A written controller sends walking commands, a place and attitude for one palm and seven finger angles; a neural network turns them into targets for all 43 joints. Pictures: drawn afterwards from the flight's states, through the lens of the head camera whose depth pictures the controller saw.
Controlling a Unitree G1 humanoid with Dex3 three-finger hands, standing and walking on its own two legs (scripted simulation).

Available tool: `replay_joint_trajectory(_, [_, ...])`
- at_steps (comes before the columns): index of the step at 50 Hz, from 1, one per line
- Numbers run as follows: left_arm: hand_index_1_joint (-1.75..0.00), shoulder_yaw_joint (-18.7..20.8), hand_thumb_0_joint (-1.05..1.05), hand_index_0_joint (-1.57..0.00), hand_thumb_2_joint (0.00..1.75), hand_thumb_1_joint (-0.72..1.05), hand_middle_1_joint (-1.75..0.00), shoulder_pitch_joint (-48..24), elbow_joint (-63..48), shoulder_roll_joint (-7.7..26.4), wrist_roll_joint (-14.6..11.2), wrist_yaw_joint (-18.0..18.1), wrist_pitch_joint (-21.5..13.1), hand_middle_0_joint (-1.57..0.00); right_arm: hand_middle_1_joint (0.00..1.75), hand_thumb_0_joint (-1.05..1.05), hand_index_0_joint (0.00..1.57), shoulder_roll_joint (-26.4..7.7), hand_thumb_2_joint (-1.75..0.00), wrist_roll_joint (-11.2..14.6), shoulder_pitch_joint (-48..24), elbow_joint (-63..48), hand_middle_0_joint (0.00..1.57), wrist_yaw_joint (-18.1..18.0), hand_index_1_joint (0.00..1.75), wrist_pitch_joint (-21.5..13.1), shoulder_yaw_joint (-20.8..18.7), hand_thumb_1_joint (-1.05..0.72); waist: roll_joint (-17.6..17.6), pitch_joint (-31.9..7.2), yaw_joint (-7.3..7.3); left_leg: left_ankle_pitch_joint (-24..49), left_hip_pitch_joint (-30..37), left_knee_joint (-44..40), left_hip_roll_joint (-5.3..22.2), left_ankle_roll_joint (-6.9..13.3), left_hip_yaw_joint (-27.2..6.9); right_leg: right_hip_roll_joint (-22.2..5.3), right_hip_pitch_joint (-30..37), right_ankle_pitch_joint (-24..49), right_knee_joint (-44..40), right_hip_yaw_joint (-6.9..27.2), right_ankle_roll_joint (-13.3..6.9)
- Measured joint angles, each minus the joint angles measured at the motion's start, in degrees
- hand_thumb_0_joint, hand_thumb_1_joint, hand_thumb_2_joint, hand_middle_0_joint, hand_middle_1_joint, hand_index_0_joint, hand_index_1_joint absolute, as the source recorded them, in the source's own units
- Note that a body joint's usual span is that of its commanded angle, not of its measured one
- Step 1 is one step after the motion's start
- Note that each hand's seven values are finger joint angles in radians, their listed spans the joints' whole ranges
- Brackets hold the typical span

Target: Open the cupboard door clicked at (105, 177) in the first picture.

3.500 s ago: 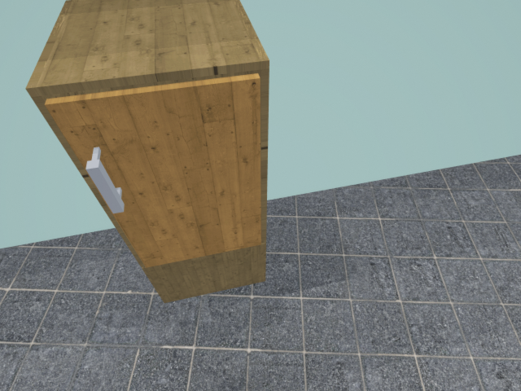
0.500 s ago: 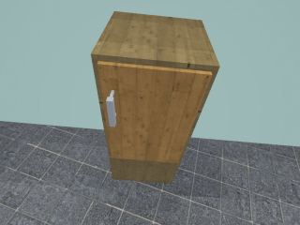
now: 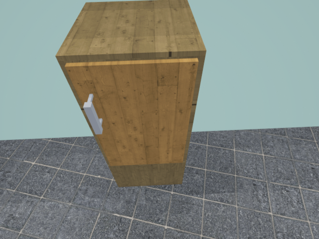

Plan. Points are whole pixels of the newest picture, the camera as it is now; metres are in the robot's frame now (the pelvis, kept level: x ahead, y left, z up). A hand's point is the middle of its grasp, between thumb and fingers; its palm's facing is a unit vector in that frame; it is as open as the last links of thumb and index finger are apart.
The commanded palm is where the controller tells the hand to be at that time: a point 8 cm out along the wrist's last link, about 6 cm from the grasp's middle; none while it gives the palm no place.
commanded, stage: look again from close up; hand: left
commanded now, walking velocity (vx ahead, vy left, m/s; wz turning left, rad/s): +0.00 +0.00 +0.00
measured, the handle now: (95, 114) +0.49 +0.23 +0.00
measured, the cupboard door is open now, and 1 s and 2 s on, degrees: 0 0 0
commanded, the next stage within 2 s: shuffle to correct the standing spot in 0.26 s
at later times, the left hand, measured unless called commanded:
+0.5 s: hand out of the picture -0.01 +0.16 -0.16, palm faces +0.06 -0.97 -0.24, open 7.4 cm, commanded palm none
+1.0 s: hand out of the picture -0.05 +0.21 -0.16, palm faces +0.03 -0.98 -0.21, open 7.4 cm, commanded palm none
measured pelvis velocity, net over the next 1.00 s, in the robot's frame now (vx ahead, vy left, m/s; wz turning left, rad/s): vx -0.04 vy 0.02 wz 0.02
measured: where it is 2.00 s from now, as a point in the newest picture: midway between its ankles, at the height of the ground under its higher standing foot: outside the picture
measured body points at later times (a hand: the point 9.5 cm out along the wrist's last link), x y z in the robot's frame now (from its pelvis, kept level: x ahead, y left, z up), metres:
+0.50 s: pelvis -0.02 -0.02 +0.01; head +0.01 -0.04 +0.46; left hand -0.01 +0.21 -0.14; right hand -0.01 -0.24 -0.16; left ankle -0.05 +0.13 -0.72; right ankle -0.01 -0.12 -0.73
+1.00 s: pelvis -0.04 +0.02 +0.01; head -0.03 +0.02 +0.46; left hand -0.05 +0.26 -0.14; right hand -0.02 -0.20 -0.15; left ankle -0.04 +0.12 -0.73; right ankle -0.01 -0.12 -0.73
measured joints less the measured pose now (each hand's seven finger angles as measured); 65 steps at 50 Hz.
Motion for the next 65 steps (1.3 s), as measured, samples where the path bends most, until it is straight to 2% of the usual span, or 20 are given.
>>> replay_joint_trajectory(4, [-0.30,-0.2,0.00,-0.20,0.90,0.93,-0.30,0.2,-0.8,-0.6,0.1,-0.2,-0.2,-0.20,0.30,0.02,0.20,-1.7,-0.90,-0.4,-2.5,-0.1,0.20,-0.3,0.30,0.9,-0.1,-0.93,1.0,-0.8,0.67,0.9,1.4,-1.7,-0.2,-0.3,-0.4,-0.2,1.1,0.3,-0.6,-0.4,-0.4])
replay_joint_trajectory(10, [-0.30,-0.2,0.00,-0.20,0.90,0.93,-0.30,1.7,-1.0,-0.5,0.2,-0.7,0.2,-0.20,0.30,0.02,0.20,-3.6,-0.90,-0.3,-3.6,-0.8,0.20,0.3,0.30,0.6,-0.4,-0.93,1.2,-1.3,1.32,2.8,2.6,-4.6,-0.2,-0.8,-0.7,-0.2,1.9,1.2,-2.2,-0.8,-0.9])
replay_joint_trajectory(23, [-0.30,-0.2,0.00,-0.20,0.90,0.91,-0.30,4.4,0.4,-0.7,0.1,-1.2,0.4,-0.20,0.30,0.01,0.20,-2.9,-0.90,0.3,-3.1,0.8,0.20,0.4,0.30,0.6,0.1,-0.91,0.3,0.5,2.41,5.2,3.1,-7.6,0.3,-1.4,-1.1,0.3,2.4,3.4,-5.0,-1.3,-1.4])
replay_joint_trajectory(26, [-0.30,-0.1,0.00,-0.20,0.90,0.90,-0.30,4.9,-1.0,-0.7,0.4,0.2,-0.9,-0.20,0.30,0.01,0.20,-2.8,-0.90,0.6,-3.7,-1.0,0.20,0.9,0.30,1.7,-0.5,-0.91,-0.1,1.0,2.29,1.7,-2.4,1.9,0.5,0.1,-1.2,0.5,1.1,4.7,-5.5,-1.7,-1.1])
replay_joint_trajectory(28, [-0.30,-0.3,0.00,-0.20,0.90,0.90,-0.30,5.3,-2.0,-0.5,0.8,0.3,-1.0,-0.20,0.30,0.01,0.20,-2.8,-0.90,0.7,-3.8,-2.7,0.20,1.2,0.30,1.9,-1.0,-0.91,-0.6,1.0,2.22,-0.6,-4.3,4.9,0.1,0.7,-0.8,0.3,0.7,5.2,-5.4,-1.8,-1.2])
replay_joint_trajectory(31, [-0.30,-0.7,0.00,-0.20,0.90,0.90,-0.30,5.6,-2.7,-0.5,0.7,-0.2,-0.1,-0.20,0.30,0.01,0.20,-3.3,-0.90,0.5,-3.5,-4.3,0.20,1.3,0.30,1.2,-1.3,-0.91,0.0,0.4,1.82,4.1,-3.1,-0.8,-0.3,1.2,-0.2,0.4,-0.2,4.5,-3.4,-2.4,-0.5])
replay_joint_trajectory(32, [-0.30,-0.6,0.00,-0.20,0.90,0.90,-0.30,5.3,-2.6,-0.3,0.6,-0.3,0.3,-0.20,0.30,0.01,0.20,-3.1,-0.90,0.3,-3.6,-4.3,0.20,1.2,0.30,1.0,-1.3,-0.91,-0.5,0.5,1.90,5.1,-3.2,-0.2,-0.6,1.6,-0.1,0.1,-0.3,4.2,-2.6,-2.2,-0.1])
replay_joint_trajectory(36, [-0.30,-0.5,0.00,-0.20,0.90,0.90,-0.30,4.9,-2.7,0.3,0.8,-0.6,1.7,-0.20,0.30,0.01,0.20,-2.8,-0.90,-0.3,-2.8,-4.3,0.20,1.2,0.30,0.9,-0.6,-0.92,-1.8,-0.7,2.60,4.9,-2.5,-0.9,-1.9,2.8,1.0,-1.1,0.5,5.2,-4.0,-1.2,0.3])
replay_joint_trajectory(42, [-0.30,-0.8,0.00,-0.20,0.90,0.90,-0.30,5.5,-3.0,1.2,0.9,-1.1,1.4,-0.20,0.30,0.01,0.20,-2.9,-0.90,-0.4,-2.2,-3.8,0.20,1.3,0.30,0.9,0.1,-0.93,-2.2,-1.7,2.87,7.1,-1.6,-4.6,-3.5,3.7,1.8,-2.5,0.6,6.9,-6.3,-0.3,1.1])
replay_joint_trajectory(53, [-0.30,-1.1,0.00,-0.20,0.90,0.90,-0.29,7.0,-0.5,1.1,0.6,-1.3,1.1,-0.19,0.30,0.01,0.20,-2.5,-0.90,0.0,-2.0,-1.4,0.20,1.4,0.30,0.3,0.7,-0.91,-1.8,-0.7,2.78,7.7,-1.1,-7.0,-3.8,3.8,2.2,-2.7,0.6,7.1,-7.6,0.1,2.0])
replay_joint_trajectory(65, [-0.30,-1.3,0.00,-0.20,0.90,0.91,-0.30,4.6,1.0,-0.7,0.5,-0.9,0.5,-0.20,0.30,0.01,0.20,-2.1,-0.90,0.2,-3.6,1.4,0.20,0.7,0.30,-0.4,0.8,-0.91,-1.8,0.4,2.65,6.2,0.4,-7.0,-3.0,3.0,2.1,-1.9,1.6,5.3,-7.0,0.0,1.4])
